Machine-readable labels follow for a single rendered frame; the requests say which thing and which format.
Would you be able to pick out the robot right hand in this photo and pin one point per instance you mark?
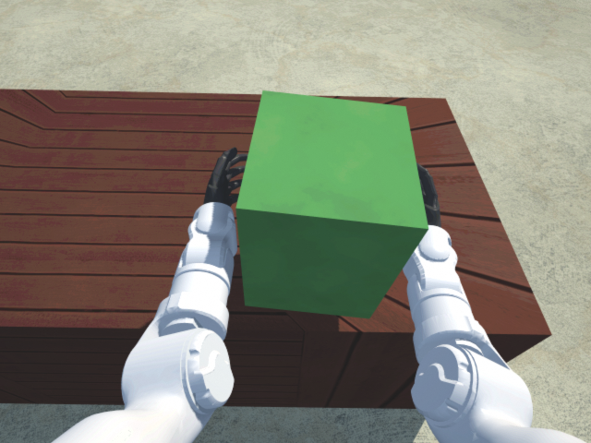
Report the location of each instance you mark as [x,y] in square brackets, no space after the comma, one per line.
[430,196]

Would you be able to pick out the left robot upper arm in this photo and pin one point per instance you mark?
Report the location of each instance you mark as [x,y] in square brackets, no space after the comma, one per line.
[171,386]

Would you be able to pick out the carton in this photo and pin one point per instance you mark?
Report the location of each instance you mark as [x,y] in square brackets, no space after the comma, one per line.
[330,207]

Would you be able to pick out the robot left forearm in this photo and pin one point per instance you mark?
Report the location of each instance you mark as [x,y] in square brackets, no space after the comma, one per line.
[202,281]

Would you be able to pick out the right robot upper arm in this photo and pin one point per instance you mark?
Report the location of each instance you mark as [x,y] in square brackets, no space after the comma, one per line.
[466,398]

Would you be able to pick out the robot right forearm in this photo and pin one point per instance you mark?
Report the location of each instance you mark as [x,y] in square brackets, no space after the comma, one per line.
[438,304]

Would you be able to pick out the pedestal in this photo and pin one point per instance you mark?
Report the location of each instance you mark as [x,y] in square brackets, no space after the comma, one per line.
[97,190]

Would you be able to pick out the robot left hand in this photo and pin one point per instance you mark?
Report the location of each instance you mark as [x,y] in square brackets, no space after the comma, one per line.
[219,186]

